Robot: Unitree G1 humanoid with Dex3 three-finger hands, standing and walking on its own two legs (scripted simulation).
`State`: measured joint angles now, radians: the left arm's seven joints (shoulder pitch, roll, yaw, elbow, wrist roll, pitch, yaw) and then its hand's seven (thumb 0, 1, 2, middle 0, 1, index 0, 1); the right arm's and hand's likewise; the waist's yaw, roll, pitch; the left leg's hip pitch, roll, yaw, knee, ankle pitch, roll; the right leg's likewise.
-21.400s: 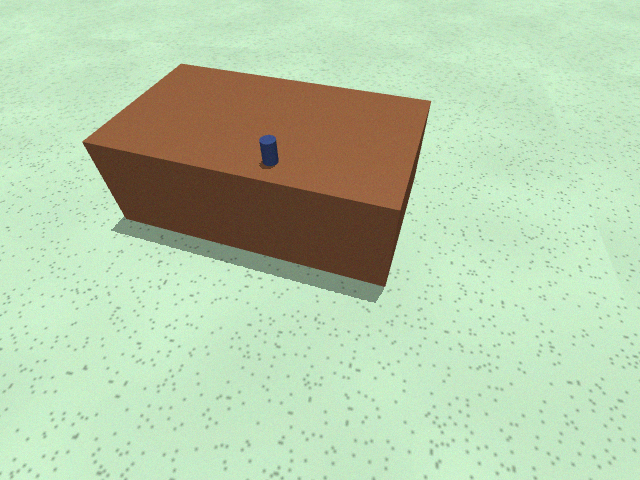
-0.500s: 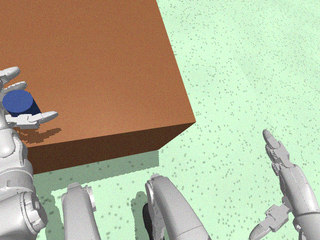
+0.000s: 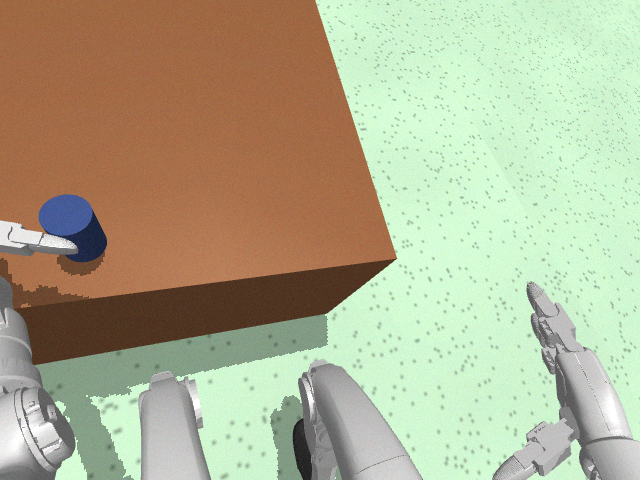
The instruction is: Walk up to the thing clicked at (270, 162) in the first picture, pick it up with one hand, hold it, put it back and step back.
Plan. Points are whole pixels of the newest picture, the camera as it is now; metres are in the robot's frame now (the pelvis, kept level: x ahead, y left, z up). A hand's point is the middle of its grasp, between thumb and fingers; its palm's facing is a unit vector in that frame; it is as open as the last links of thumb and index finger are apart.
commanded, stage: rise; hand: left
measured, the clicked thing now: (76, 230) +0.47 +0.24 -0.11
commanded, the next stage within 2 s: home in 0.18 s
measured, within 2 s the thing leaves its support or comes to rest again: neither
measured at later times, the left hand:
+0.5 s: hand out of the picture +0.41 +0.37 +0.11, palm faces +0.47 -0.79 -0.39, open 17.2 cm
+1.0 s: hand (29, 422) +0.23 +0.20 +0.09, palm faces +0.23 -0.94 -0.26, open 17.3 cm
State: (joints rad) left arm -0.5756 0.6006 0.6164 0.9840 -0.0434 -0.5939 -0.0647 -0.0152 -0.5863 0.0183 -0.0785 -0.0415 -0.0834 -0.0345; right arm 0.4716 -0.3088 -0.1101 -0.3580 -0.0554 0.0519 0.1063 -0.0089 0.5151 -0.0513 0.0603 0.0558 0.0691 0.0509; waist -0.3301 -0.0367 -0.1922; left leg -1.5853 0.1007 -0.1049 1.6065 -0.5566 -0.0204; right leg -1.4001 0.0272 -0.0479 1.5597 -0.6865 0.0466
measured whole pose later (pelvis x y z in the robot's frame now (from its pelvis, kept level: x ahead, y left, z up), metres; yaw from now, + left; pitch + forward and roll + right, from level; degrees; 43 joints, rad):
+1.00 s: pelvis +0.04 -0.01 +0.15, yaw +4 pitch +10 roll -1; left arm 0.30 0.22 0.04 0.25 -0.04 -0.02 0.12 -0.01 -0.51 0.07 -0.07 -0.06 -0.06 -0.06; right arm 0.41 -0.21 0.02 0.09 0.04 0.16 -0.08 0.01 -0.87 -0.88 0.20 0.30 0.20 0.29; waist -0.01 0.01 -0.12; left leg -0.70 0.07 0.01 0.91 -0.38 -0.03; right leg -0.58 -0.03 0.01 0.90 -0.50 0.04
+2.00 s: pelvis +0.04 -0.01 +0.15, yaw +4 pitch +8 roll +0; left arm 0.43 0.20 -0.01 0.16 -0.02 -0.02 0.11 -0.01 -0.54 0.05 -0.06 -0.05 -0.05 -0.05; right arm 0.44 -0.20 0.00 0.06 0.03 0.16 -0.09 0.01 -0.90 -0.90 0.20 0.30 0.21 0.30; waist 0.01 0.00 -0.11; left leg -0.67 0.06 0.02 0.92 -0.39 -0.03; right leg -0.57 -0.03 0.02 0.95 -0.52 0.03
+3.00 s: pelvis +0.04 -0.02 +0.15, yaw +4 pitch +7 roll -1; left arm 0.45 0.20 -0.02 0.11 -0.02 0.03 0.16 -0.01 -0.54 0.05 -0.06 -0.05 -0.05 -0.05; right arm 0.30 -0.22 0.01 0.44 0.02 0.07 -0.14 0.01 -0.90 -0.90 0.20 0.30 0.21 0.30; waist -0.01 0.03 -0.08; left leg -0.66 0.08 -0.01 0.93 -0.38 -0.04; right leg -0.54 -0.01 -0.01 0.93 -0.51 0.02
